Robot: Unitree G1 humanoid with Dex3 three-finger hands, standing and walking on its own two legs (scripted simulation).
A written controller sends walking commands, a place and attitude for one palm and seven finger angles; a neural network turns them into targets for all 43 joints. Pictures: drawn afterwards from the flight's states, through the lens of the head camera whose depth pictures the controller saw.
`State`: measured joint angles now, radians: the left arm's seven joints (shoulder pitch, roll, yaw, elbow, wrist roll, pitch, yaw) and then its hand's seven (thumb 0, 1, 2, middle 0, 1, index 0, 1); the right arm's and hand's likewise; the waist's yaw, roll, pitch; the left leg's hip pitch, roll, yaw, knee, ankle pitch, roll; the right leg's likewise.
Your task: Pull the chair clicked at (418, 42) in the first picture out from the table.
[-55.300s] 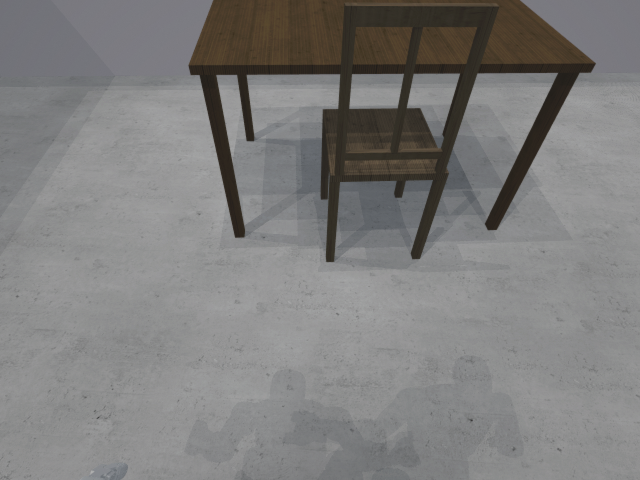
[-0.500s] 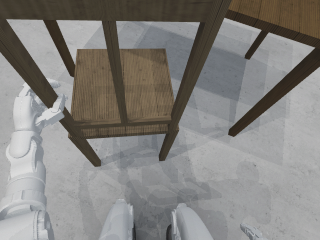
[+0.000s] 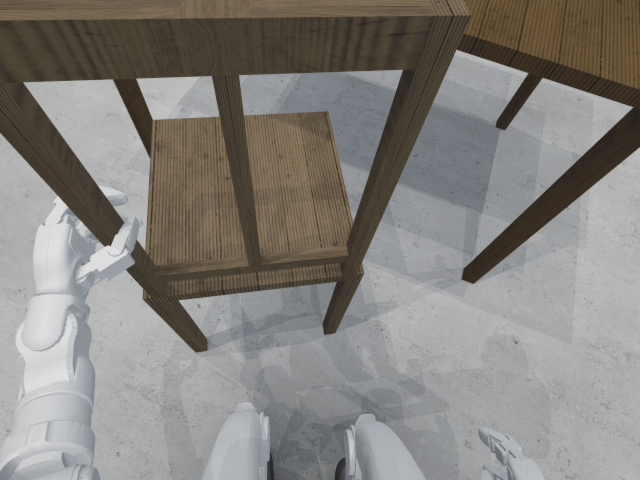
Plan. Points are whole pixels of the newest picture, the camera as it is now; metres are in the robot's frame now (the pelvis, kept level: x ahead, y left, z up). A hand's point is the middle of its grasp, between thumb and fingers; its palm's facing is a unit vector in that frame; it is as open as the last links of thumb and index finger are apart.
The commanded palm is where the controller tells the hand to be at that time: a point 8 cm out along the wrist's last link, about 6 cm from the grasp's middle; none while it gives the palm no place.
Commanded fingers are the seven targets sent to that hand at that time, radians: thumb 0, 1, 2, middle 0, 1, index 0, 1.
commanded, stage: step backward, pulling the chair out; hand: left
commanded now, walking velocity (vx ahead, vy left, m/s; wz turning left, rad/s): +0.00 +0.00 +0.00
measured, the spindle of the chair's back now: (244, 197) +0.43 +0.10 +0.06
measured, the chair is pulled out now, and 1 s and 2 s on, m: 0.29 0.36 0.44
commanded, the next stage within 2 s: none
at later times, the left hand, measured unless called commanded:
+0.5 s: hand (139, 259) +0.36 +0.21 +0.03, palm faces +0.21 -0.97 -0.16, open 5.9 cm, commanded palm +0.33 +0.25 +0.04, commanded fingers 0.00 0.90 0.90 -0.50 -1.45 -0.50 -1.45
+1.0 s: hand (159, 331) +0.28 +0.17 +0.03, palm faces +0.15 -0.97 -0.19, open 5.7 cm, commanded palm +0.27 +0.22 +0.04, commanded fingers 0.00 0.90 0.90 -0.50 -1.45 -0.50 -1.45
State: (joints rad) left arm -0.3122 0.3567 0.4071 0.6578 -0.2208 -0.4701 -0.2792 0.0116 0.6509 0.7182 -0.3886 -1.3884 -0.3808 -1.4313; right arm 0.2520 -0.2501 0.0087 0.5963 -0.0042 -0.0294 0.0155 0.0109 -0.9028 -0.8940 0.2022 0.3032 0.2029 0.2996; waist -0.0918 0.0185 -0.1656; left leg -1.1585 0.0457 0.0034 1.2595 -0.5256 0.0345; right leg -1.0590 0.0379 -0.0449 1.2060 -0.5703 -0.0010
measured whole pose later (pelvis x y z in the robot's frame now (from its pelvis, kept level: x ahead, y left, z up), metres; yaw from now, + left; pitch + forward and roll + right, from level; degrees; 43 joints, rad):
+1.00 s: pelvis -0.06 +0.00 +0.10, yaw +2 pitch +3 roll -2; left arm -0.44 0.21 0.08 1.07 -0.05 -0.29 0.13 0.03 0.62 0.68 -0.26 -1.17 -0.50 -1.44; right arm 0.22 -0.26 -0.01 0.76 0.05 -0.03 -0.12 0.01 -0.90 -0.89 0.20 0.30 0.20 0.30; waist -0.04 0.01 0.09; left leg -0.51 0.01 0.04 0.60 -0.16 0.04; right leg -0.45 0.01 -0.02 0.63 -0.30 0.00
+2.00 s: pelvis -0.15 -0.01 +0.09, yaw +4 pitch +2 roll +0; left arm -0.45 0.15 0.04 1.01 -0.05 -0.21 0.10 0.01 0.62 0.68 -0.17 -1.19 -0.50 -1.44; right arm 0.27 -0.25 -0.02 0.74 0.03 0.00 -0.11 0.01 -0.90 -0.89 0.20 0.30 0.20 0.30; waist -0.04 0.02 0.12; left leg -0.36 0.04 0.00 0.66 -0.34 -0.03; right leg -0.46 -0.04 -0.04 0.68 -0.22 0.01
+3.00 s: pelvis -0.12 -0.01 +0.11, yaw +3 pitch -1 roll +0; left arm -0.05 0.12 -0.02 0.66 -0.02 -0.13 0.12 0.02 0.62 0.70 -0.14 -1.15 -0.50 -1.44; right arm 0.15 -0.22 -0.01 0.66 0.01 0.01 -0.12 0.01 -0.90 -0.89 0.20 0.30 0.20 0.30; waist -0.01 0.00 0.08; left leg -0.17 0.06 0.05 0.47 -0.29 -0.04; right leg -0.27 -0.02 -0.02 0.49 -0.21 0.00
